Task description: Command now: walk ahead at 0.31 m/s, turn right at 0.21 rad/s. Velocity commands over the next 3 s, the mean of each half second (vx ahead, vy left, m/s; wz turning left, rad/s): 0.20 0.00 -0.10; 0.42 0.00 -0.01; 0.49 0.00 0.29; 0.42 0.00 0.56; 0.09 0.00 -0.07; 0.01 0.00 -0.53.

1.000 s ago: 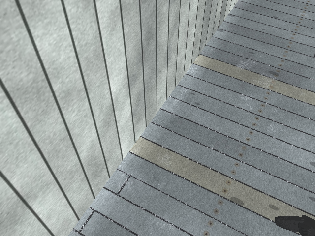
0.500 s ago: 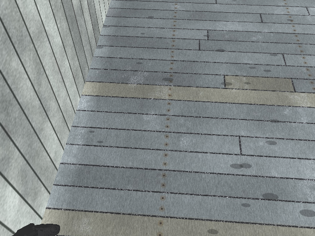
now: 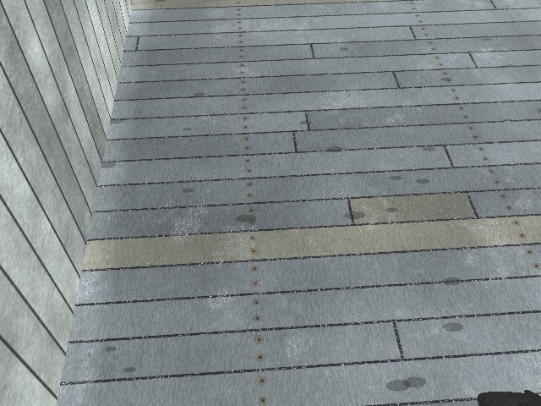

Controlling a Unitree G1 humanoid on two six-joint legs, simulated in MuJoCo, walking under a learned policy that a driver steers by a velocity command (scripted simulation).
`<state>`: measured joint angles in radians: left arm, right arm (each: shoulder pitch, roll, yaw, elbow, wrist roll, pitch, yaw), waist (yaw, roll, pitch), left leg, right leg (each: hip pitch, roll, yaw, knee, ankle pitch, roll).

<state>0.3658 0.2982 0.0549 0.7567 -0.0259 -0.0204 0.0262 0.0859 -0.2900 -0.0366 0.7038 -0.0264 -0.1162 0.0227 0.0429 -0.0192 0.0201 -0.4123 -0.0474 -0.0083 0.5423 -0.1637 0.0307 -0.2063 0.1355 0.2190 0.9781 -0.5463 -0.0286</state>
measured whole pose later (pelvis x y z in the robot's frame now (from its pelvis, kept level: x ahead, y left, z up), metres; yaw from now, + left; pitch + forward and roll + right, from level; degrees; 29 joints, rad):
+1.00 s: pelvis +0.29 +0.02 +0.02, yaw -1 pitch +1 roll -1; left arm 0.14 0.29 0.08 0.80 -0.03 -0.06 0.01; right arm 0.38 -0.25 -0.01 0.98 -0.01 -0.09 0.00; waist -0.08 -0.02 0.00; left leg -0.04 -0.02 0.02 0.25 -0.23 0.04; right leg -0.62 -0.09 0.03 0.78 -0.03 0.00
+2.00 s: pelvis +0.81 +0.06 +0.02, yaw +28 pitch +1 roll -2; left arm 0.05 0.33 0.05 0.76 0.01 -0.08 0.02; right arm 0.26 -0.29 -0.07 0.75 -0.01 -0.05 0.02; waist -0.03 -0.01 0.11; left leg -0.26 -0.09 -0.05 0.40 -0.15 0.10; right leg -0.60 -0.05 0.07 1.00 -0.31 0.04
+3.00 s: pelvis +0.96 +0.08 +0.00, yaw +4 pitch +1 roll +0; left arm 0.16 0.31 0.08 0.60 -0.02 0.06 -0.02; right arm 0.20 -0.35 -0.08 0.80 0.01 -0.01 -0.02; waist -0.03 0.01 0.04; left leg -0.24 0.16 0.14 0.62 -0.40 -0.08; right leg -0.31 0.00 -0.03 0.54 -0.24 -0.01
